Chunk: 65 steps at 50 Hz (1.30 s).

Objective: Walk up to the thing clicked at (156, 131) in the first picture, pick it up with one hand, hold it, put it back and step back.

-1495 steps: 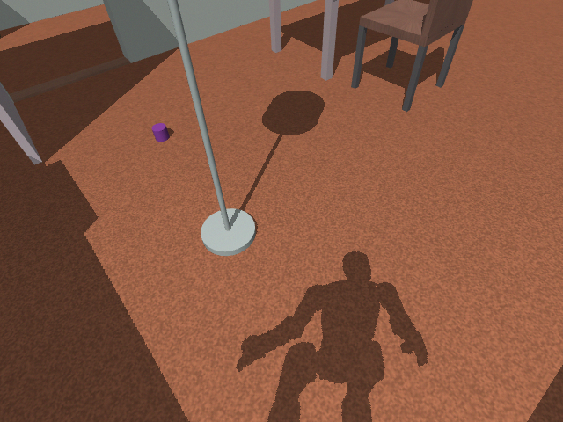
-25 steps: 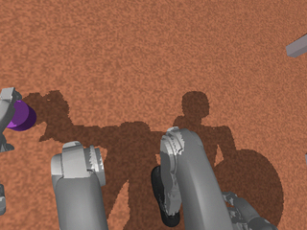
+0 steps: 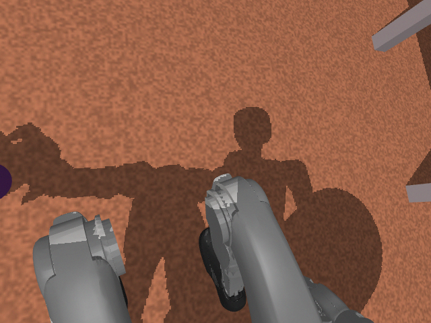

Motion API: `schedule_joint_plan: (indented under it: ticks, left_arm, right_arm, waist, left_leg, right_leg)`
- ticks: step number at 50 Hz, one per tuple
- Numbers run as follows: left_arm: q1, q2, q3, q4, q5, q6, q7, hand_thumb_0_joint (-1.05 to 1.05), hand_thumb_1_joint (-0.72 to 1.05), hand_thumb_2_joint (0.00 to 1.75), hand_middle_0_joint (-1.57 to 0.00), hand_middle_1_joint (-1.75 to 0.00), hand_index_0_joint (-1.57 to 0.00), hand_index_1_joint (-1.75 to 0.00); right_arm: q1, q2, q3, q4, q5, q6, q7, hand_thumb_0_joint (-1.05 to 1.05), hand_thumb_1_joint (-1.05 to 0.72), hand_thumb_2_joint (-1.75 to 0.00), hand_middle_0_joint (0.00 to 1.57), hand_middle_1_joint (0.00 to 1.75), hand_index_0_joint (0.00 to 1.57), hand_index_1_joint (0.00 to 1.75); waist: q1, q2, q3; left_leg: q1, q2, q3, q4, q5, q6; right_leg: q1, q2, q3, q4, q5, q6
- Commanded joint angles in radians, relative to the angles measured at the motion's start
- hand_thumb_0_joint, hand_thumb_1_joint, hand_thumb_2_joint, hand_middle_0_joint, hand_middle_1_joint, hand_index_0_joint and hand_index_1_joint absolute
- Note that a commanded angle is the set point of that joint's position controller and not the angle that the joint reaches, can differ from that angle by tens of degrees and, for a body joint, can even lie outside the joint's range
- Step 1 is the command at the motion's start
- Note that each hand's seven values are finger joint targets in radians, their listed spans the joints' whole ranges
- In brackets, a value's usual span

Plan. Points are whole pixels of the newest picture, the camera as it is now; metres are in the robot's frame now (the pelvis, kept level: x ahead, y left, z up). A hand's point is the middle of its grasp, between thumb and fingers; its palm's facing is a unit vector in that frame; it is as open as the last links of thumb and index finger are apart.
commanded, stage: rest palm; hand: left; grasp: from above
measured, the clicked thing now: out of the picture +0.41 +0.35 -0.26
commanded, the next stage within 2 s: close in 0.72 s
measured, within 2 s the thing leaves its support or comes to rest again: neither
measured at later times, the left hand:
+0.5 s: hand out of the picture +0.40 +0.33 -0.24, palm faces -0.41 -0.16 -0.90, open 14.1 cm
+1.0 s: hand out of the picture +0.39 +0.35 -0.24, palm faces -0.45 -0.19 -0.88, open 13.5 cm
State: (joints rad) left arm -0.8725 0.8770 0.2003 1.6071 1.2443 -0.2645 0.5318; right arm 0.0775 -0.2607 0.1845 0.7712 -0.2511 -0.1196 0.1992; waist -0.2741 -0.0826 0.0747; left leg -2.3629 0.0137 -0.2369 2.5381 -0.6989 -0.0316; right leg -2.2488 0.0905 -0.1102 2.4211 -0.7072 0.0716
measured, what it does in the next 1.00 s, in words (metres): stands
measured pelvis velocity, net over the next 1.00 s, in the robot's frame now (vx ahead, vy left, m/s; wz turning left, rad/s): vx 0.00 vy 0.01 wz -0.04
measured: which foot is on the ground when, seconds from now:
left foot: down 0.00-1.00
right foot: down 0.00-1.00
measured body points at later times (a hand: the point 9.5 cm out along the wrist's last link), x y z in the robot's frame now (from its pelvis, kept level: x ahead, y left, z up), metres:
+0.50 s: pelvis +0.00 +0.00 -0.01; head +0.24 +0.13 +0.35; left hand +0.42 +0.34 -0.19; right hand +0.09 -0.26 -0.08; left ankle +0.07 +0.13 -0.27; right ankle +0.10 -0.12 -0.26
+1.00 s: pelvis +0.00 +0.01 +0.00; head +0.25 +0.14 +0.34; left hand +0.41 +0.36 -0.19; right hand +0.07 -0.25 -0.07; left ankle +0.07 +0.13 -0.27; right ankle +0.10 -0.12 -0.26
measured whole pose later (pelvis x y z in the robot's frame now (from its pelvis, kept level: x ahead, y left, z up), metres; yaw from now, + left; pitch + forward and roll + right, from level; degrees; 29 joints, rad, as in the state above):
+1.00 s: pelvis +0.00 +0.01 +0.00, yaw -2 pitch +25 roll -14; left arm -0.91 0.98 0.15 1.73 1.28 -0.31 0.65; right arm 0.04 -0.31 0.27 0.75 -0.30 -0.22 0.26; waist -0.30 -0.14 0.13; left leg -2.34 0.01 -0.28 2.58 -0.71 -0.02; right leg -2.20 0.10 -0.15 2.42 -0.70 0.07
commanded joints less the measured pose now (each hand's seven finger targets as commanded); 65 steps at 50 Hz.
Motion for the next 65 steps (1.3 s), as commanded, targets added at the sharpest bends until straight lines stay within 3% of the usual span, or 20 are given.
schedule_joint_plan:
  ticks: [1, 5, 9, 12, 13, 18, 25, 28, 29, 31, 37, 40, 46, 52, 54, 55, 56, 59, 62, 65]
  left_arm:
    - [-0.214, 0.288, 0.03, -0.096, 0.008, -0.057, 0.055, 0.0, -0.56, 1.02, -0.06, -0.97, -0.05, -0.99]
    - [-0.242, 0.249, -0.007, -0.091, 0.037, -0.087, 0.092, 0.0, -0.56, 1.03, -0.07, -0.96, -0.05, -0.98]
    - [-0.24, 0.27, -0.008, -0.028, 0.061, -0.077, 0.141, 0.0, -0.53, 1.02, -0.07, -0.97, -0.06, -0.99]
    - [-0.224, 0.27, -0.016, -0.016, 0.076, -0.055, 0.174, 0.0, -0.53, 1.0, -0.07, -0.98, -0.06, -0.99]
    - [-0.246, 0.255, -0.025, -0.018, 0.076, -0.045, 0.179, 0.0, -0.53, 1.0, -0.07, -0.98, -0.06, -0.99]
    - [-0.266, 0.273, -0.017, -0.015, 0.066, -0.002, 0.207, 0.0, -0.53, 0.99, -0.06, -0.98, -0.06, -0.99]
    - [-0.272, 0.244, -0.062, 0.032, 0.023, 0.041, 0.186, 0.0, -0.51, 0.95, -0.06, -1.02, -0.07, -1.01]
    - [-0.25, 0.286, -0.02, 0.008, 0.008, 0.041, 0.175, 0.0, -0.51, 0.95, -0.06, -1.02, -0.07, -1.01]
    - [-0.26, 0.244, -0.052, 0.021, 0.006, 0.04, 0.166, 0.0, -0.51, 0.95, -0.06, -1.02, -0.07, -1.01]
    - [-0.255, 0.289, -0.013, 0.016, -0.002, 0.032, 0.16, 0.0, -0.5, 0.94, -0.06, -1.02, -0.07, -1.01]
    - [-0.237, 0.286, -0.014, 0.029, -0.011, -0.004, 0.136, 0.0, -0.51, 0.98, -0.07, -1.03, -0.07, -1.02]
    - [-0.205, 0.303, -0.01, 0.029, 0.001, -0.027, 0.132, 0.0, -0.49, 0.98, -0.08, -1.04, -0.08, -1.04]
    - [-0.254, 0.287, -0.052, 0.03, 0.023, -0.051, 0.147, 0.0, -0.34, 0.89, -0.15, -1.04, -0.18, -1.01]
    - [-0.257, 0.316, -0.046, 0.021, 0.042, -0.049, 0.179, 0.0, -0.26, 0.82, -0.2, -1.0, -0.24, -0.96]
    - [-0.294, 0.293, -0.071, 0.0, 0.033, -0.046, 0.189, 0.0, -0.24, 0.8, -0.21, -0.99, -0.25, -0.95]
    - [-0.262, 0.314, -0.042, 0.028, 0.042, -0.037, 0.194, 0.0, -0.26, 0.8, -0.2, -0.99, -0.24, -0.95]
    - [-0.286, 0.273, -0.084, 0.02, 0.04, -0.034, 0.191, 0.0, -0.25, 0.79, -0.21, -0.98, -0.25, -0.94]
    - [-0.283, 0.313, -0.048, 0.031, 0.039, -0.022, 0.201, 0.0, -0.23, 0.77, -0.22, -0.97, -0.26, -0.93]
    - [-0.31, 0.272, -0.086, 0.025, 0.028, -0.013, 0.195, 0.0, -0.19, 0.77, -0.26, -0.96, -0.3, -0.92]
    - [-0.297, 0.294, -0.071, 0.026, 0.021, -0.007, 0.195, 0.0, -0.15, 0.74, -0.29, -0.93, -0.33, -0.89]
  right_arm:
    - [0.162, -0.315, -0.084, -0.016, -0.004, -0.001, -0.011, 0.0, -0.89, -0.9, 0.2, 0.3, 0.2, 0.3]
    - [0.154, -0.316, -0.07, -0.018, -0.019, -0.009, -0.007, 0.0, -0.89, -0.9, 0.2, 0.3, 0.2, 0.3]
    - [0.14, -0.328, -0.065, -0.006, -0.032, -0.029, -0.003, 0.0, -0.88, -0.9, 0.2, 0.3, 0.2, 0.3]
    - [0.122, -0.331, -0.064, -0.002, -0.038, -0.042, 0.003, 0.0, -0.89, -0.9, 0.2, 0.3, 0.2, 0.3]
    - [0.128, -0.336, -0.064, 0.005, -0.047, -0.05, 0.007, 0.0, -0.89, -0.9, 0.2, 0.3, 0.2, 0.3]
    - [0.119, -0.351, -0.06, 0.009, -0.047, -0.079, 0.028, 0.0, -0.89, -0.9, 0.2, 0.3, 0.2, 0.3]
    - [0.092, -0.345, -0.049, -0.012, -0.034, -0.108, 0.043, 0.0, -0.89, -0.9, 0.2, 0.3, 0.2, 0.3]
    - [0.092, -0.36, -0.053, -0.025, -0.025, -0.113, 0.043, 0.0, -0.89, -0.9, 0.2, 0.3, 0.2, 0.3]
    - [0.083, -0.348, -0.044, -0.032, -0.028, -0.117, 0.046, 0.0, -0.9, -0.9, 0.2, 0.3, 0.2, 0.3]
    - [0.111, -0.365, -0.047, -0.024, -0.029, -0.117, 0.046, 0.0, -0.89, -0.9, 0.2, 0.3, 0.2, 0.3]
    - [0.121, -0.357, -0.032, -0.021, -0.032, -0.113, 0.05, 0.0, -0.89, -0.9, 0.2, 0.3, 0.2, 0.3]
    - [0.112, -0.357, -0.028, -0.027, -0.037, -0.107, 0.046, 0.0, -0.89, -0.9, 0.2, 0.3, 0.2, 0.3]
    - [0.102, -0.363, -0.011, -0.026, -0.045, -0.099, 0.051, 0.0, -0.89, -0.9, 0.2, 0.3, 0.2, 0.3]
    - [0.1, -0.382, -0.015, -0.025, -0.053, -0.104, 0.046, 0.0, -0.89, -0.9, 0.2, 0.3, 0.2, 0.3]
    - [0.098, -0.379, -0.017, -0.018, -0.045, -0.107, 0.045, 0.0, -0.89, -0.9, 0.2, 0.3, 0.2, 0.3]
    - [0.11, -0.381, -0.016, -0.019, -0.051, -0.109, 0.047, 0.0, -0.89, -0.9, 0.2, 0.3, 0.2, 0.3]
    - [0.097, -0.379, -0.02, -0.017, -0.046, -0.113, 0.048, 0.0, -0.89, -0.9, 0.2, 0.3, 0.2, 0.3]
    - [0.106, -0.381, -0.014, -0.025, -0.043, -0.121, 0.052, 0.0, -0.89, -0.9, 0.2, 0.3, 0.2, 0.3]
    - [0.095, -0.38, -0.024, -0.02, -0.038, -0.13, 0.053, 0.0, -0.89, -0.9, 0.2, 0.3, 0.2, 0.3]
    - [0.108, -0.382, -0.027, -0.012, -0.03, -0.131, 0.051, 0.0, -0.89, -0.9, 0.2, 0.3, 0.2, 0.3]
  waist:
    - [-0.004, 0.384, -0.648]
    - [-0.022, 0.407, -0.633]
    - [-0.028, 0.4, -0.598]
    - [-0.013, 0.431, -0.594]
    - [-0.032, 0.416, -0.595]
    - [-0.036, 0.453, -0.602]
    - [-0.038, 0.437, -0.574]
    - [-0.025, 0.435, -0.602]
    - [-0.036, 0.434, -0.59]
    - [-0.048, 0.431, -0.59]
    - [-0.055, 0.407, -0.569]
    - [-0.039, 0.433, -0.571]
    - [-0.071, 0.432, -0.543]
    - [-0.059, 0.409, -0.551]
    - [-0.064, 0.421, -0.536]
    - [-0.065, 0.424, -0.549]
    - [-0.066, 0.424, -0.533]
    - [-0.068, 0.413, -0.538]
    - [-0.071, 0.416, -0.523]
    - [-0.054, 0.415, -0.528]
  left_leg:
    - [0.477, 0.015, 0.125, -0.236, 0.185, 0.047]
    - [0.5, 0.015, 0.124, -0.233, 0.18, 0.042]
    - [0.499, 0.017, 0.12, -0.229, 0.151, 0.039]
    - [0.507, 0.017, 0.122, -0.244, 0.143, 0.035]
    - [0.512, 0.018, 0.12, -0.238, 0.155, 0.035]
    - [0.532, 0.023, 0.114, -0.237, 0.193, 0.033]
    - [0.49, 0.025, 0.108, -0.238, 0.13, 0.039]
    - [0.515, 0.025, 0.099, -0.246, 0.171, 0.035]
    - [0.512, 0.025, 0.101, -0.239, 0.169, 0.036]
    - [0.52, 0.027, 0.088, -0.245, 0.191, 0.033]
    - [0.483, 0.028, 0.091, -0.23, 0.187, 0.039]
    - [0.506, 0.03, 0.087, -0.245, 0.179, 0.033]
    - [0.517, 0.033, 0.077, -0.228, 0.177, 0.032]
    - [0.486, 0.035, 0.082, -0.231, 0.152, 0.038]
    - [0.483, 0.034, 0.077, -0.242, 0.134, 0.035]
    - [0.508, 0.036, 0.074, -0.24, 0.159, 0.033]
    - [0.499, 0.036, 0.072, -0.239, 0.135, 0.032]
    - [0.507, 0.037, 0.065, -0.24, 0.155, 0.032]
    - [0.481, 0.037, 0.077, -0.232, 0.13, 0.037]
    - [0.483, 0.036, 0.07, -0.25, 0.126, 0.034]
  right_leg:
    - [0.339, 0.02, -0.122, -0.217, 0.258, -0.093]
    - [0.324, 0.022, -0.129, -0.217, 0.254, -0.092]
    - [0.286, 0.024, -0.139, -0.211, 0.228, -0.091]
    - [0.274, 0.027, -0.14, -0.206, 0.215, -0.097]
    - [0.273, 0.025, -0.15, -0.204, 0.231, -0.091]
    - [0.284, 0.026, -0.156, -0.194, 0.27, -0.09]
    - [0.27, 0.03, -0.152, -0.201, 0.219, -0.093]
    - [0.303, 0.026, -0.154, -0.196, 0.251, -0.094]
    - [0.294, 0.026, -0.156, -0.195, 0.254, -0.092]
    - [0.317, 0.025, -0.163, -0.192, 0.273, -0.09]
    - [0.34, 0.027, -0.163, -0.209, 0.274, -0.087]
    - [0.342, 0.031, -0.169, -0.208, 0.258, -0.091]
    - [0.31, 0.03, -0.182, -0.19, 0.268, -0.087]
    - [0.328, 0.039, -0.17, -0.222, 0.242, -0.086]
    - [0.298, 0.037, -0.176, -0.219, 0.219, -0.089]
    - [0.315, 0.037, -0.177, -0.212, 0.246, -0.088]
    - [0.279, 0.035, -0.18, -0.2, 0.224, -0.09]
    - [0.297, 0.031, -0.182, -0.202, 0.25, -0.085]
    - [0.293, 0.035, -0.169, -0.22, 0.225, -0.085]
    - [0.28, 0.031, -0.17, -0.213, 0.217, -0.088]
